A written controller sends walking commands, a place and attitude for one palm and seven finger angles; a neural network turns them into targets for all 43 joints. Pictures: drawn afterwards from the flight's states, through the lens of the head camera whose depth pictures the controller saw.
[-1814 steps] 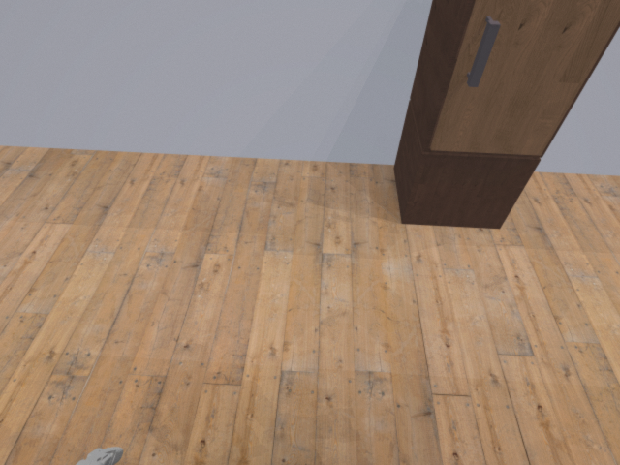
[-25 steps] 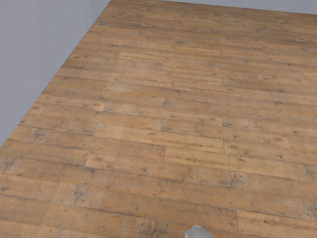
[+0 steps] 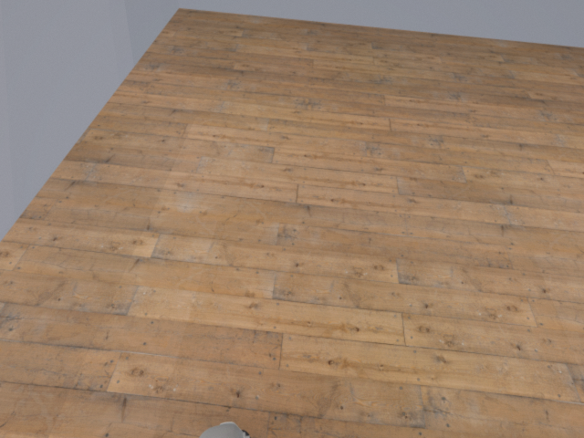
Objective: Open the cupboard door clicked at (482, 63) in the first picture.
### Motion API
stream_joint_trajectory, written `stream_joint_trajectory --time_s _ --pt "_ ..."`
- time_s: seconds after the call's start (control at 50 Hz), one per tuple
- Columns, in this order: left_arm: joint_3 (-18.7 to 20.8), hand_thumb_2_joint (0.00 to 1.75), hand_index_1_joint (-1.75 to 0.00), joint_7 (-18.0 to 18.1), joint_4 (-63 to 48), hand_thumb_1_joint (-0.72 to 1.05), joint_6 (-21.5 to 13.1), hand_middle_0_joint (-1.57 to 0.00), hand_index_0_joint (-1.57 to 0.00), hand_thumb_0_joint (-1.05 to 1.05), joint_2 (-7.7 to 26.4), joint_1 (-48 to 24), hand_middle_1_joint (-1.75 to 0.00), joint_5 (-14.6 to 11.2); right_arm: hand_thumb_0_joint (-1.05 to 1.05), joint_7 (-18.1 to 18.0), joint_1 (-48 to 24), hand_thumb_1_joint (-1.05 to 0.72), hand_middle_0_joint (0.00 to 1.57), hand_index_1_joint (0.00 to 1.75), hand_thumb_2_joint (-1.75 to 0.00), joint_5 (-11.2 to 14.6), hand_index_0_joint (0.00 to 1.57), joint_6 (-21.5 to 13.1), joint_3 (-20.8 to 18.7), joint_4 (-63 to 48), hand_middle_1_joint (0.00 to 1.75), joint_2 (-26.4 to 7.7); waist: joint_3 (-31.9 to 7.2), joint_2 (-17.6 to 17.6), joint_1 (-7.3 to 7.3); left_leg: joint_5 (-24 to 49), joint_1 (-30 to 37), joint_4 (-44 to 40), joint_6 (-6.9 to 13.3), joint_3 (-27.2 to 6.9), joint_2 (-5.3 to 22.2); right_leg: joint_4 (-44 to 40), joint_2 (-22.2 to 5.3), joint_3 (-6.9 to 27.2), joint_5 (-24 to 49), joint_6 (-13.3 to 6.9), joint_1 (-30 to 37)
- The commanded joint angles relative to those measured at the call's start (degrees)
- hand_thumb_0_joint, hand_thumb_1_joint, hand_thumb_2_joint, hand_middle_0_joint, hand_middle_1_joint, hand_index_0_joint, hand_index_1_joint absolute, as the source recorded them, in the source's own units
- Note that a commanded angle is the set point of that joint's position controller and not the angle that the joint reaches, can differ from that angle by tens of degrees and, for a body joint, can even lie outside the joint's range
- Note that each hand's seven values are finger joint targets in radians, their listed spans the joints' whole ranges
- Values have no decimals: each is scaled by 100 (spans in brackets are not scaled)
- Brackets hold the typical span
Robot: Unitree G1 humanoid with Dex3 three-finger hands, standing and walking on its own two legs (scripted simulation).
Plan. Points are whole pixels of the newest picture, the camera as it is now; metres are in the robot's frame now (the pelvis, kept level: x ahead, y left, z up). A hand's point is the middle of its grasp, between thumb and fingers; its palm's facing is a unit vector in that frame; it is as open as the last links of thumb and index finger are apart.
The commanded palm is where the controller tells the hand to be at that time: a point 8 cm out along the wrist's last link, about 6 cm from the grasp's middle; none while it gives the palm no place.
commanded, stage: turn to face it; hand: left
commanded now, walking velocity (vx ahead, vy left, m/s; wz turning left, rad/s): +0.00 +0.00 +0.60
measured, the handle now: out of the picture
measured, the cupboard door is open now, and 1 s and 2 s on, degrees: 41 41 41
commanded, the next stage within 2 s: none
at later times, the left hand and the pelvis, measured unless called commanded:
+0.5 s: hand (185, 427) +0.16 +0.17 -0.14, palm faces +0.30 -0.92 -0.24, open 7.3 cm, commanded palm none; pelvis +0.13 -0.04 +0.02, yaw +17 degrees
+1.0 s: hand (178, 410) +0.18 +0.18 -0.14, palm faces +0.53 -0.79 -0.31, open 7.4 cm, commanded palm none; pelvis +0.21 -0.06 +0.00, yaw +34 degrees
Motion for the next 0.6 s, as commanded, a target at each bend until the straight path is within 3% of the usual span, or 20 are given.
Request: stream_joint_trajectory --time_s 0.0,0.02,0.04,0.06,0.1,0.18,0.2,0.22,0.24,0.26,0.28,0.3,0.32,0.36,0.38,0.44,0.5,0.54,0.56,0.58 --pt "19 90 -30 97 -700 90 -82 -20 -20 0 303 -442 -30 7 0 -232 1920 -90 20 30 -90 -18 20 108 -220 317 30 -1344 -794 1594 -544 1352 2334 -1424 1291 -2991 2001 3841 -116 491 -635 -59 -2906" --pt "32 90 -30 85 -705 90 -75 -20 -20 0 380 -613 -30 22 0 -252 1528 -90 20 30 -90 4 20 97 -187 216 30 -1023 -480 1529 -450 1078 1785 -1581 1267 -2871 1851 3900 -347 612 -302 18 -2994" --pt "39 90 -30 49 -684 90 -32 -20 -20 0 343 -625 -30 33 0 -263 1189 -90 20 30 -90 12 20 74 -110 88 30 -808 -245 1102 -268 1094 1256 -1665 1101 -2449 1578 3480 -506 676 -57 106 -2752" --pt "7 90 -30 22 -627 90 38 -20 -20 0 221 -507 -30 43 0 -270 941 -90 20 30 -90 16 20 46 -72 27 30 -758 -263 807 -103 1383 977 -1632 935 -1969 1313 2860 -524 609 69 187 -2392" --pt "-1 90 -30 19 -605 90 134 -20 -20 0 100 -363 -30 29 0 -277 680 -90 20 30 -90 19 20 70 -88 -39 30 -860 -541 729 -7 1902 874 -1415 798 -1410 1010 1747 -373 420 125 276 -1735" --pt "100 90 -30 54 -686 90 214 -20 -20 0 225 -177 -30 33 0 -232 296 -90 20 30 -90 47 20 291 -192 -235 30 -1032 -726 836 105 558 411 -1189 691 -1565 734 388 -47 88 855 350 -879" --pt "136 90 -30 63 -701 90 202 -20 -20 0 336 -54 -30 39 0 -211 153 -90 20 30 -90 60 20 343 -214 -292 30 -1041 -665 707 197 89 187 -1051 553 -1572 601 -63 -24 45 1141 358 -578" --pt "194 90 -30 88 -721 90 189 -20 -20 0 508 39 -30 51 0 -186 21 -90 20 30 -90 75 20 385 -221 -360 30 -961 -594 462 289 -597 -241 -789 341 -1453 370 -671 -215 212 1330 334 -131" --pt "269 90 -30 138 -793 90 157 -20 -20 0 901 107 -30 113 0 -139 -30 -90 20 30 -90 111 20 417 -190 -477 30 -688 -511 -548 364 -1558 -961 26 -5 -979 -221 -1507 -1155 1263 884 68 243" --pt "372 90 -30 160 -898 90 180 -20 -20 0 1423 139 -30 132 0 -85 -75 -90 20 30 -90 98 20 453 -171 -625 30 -466 -443 -1879 443 -2592 -1234 1471 -301 -331 -754 -2282 -2519 2543 716 -532 61" --pt "338 90 -30 178 -988 90 165 -20 -20 0 1362 49 -30 97 0 -77 -273 -90 20 30 -90 63 20 488 -226 -636 30 -660 -328 -1671 481 -2803 -1261 2749 -286 -662 -504 -2361 -2803 2729 1080 -860 -326" --pt "320 90 -30 230 -1046 90 172 -20 -20 0 1146 -239 -30 92 0 -80 -235 -90 20 30 -90 84 20 521 -256 -595 30 -612 -254 -1390 258 -2554 -1331 3326 -301 -762 -337 -2180 -2665 2374 1664 -891 -347" --pt "262 90 -30 232 -1112 90 175 -20 -20 0 1012 -522 -30 81 0 -55 -169 -90 20 30 -90 84 20 555 -225 -492 30 -573 -158 -1134 123 -2238 -1301 3578 -351 -758 -191 -1922 -2345 1617 2268 -801 -376" --pt "214 90 -30 214 -1154 90 138 -20 -20 0 880 -602 -30 84 0 -6 -130 -90 20 30 -90 96 20 583 -162 -481 30 -413 -261 -957 25 -1989 -1092 3219 -433 -541 -200 -1564 -1961 589 3655 -580 -206" --pt "215 90 -30 210 -1148 90 125 -20 -20 0 891 -542 -30 89 0 7 -148 -90 20 30 -90 99 20 593 -145 -505 30 -380 -301 -997 32 -1970 -1004 2869 -461 -420 -220 -1441 -1906 339 4136 -531 -60" --pt "239 90 -30 209 -1098 90 119 -20 -20 0 1025 -295 -30 102 0 55 -412 -90 20 30 -90 104 20 579 -74 -624 30 -299 -334 -982 150 -1836 -715 1782 -450 -75 -349 -1119 -1846 -16 5256 -433 334" --pt "291 90 -30 197 -1116 90 138 -20 -20 0 1208 -230 -30 111 0 72 -563 -90 20 30 -90 123 20 558 -65 -790 30 -370 -533 -1119 194 -1707 -368 958 -359 119 -462 -772 -1910 -146 5647 -421 614" --pt "323 90 -30 175 -1210 90 133 -20 -20 0 1351 -353 -30 75 0 57 -333 -90 20 30 -90 99 20 529 -95 -822 30 -574 -694 -1066 5 -1198 282 241 -265 297 -636 -264 -1871 -375 5911 -286 436" --pt "332 90 -30 162 -1268 90 136 -20 -20 0 1408 -453 -30 42 0 47 -11 -90 20 30 -90 72 20 518 -134 -787 30 -732 -872 -893 -211 -624 954 -252 -191 304 -655 215 -1837 -528 5630 -141 125" --pt "321 90 -30 136 -1373 90 146 -20 -20 0 1340 -538 -30 11 0 33 429 -90 20 30 -90 30 20 486 -237 -706 30 -1086 -1238 -289 -479 794 2175 -589 27 -121 -197 1187 -1693 -628 4532 102 -749"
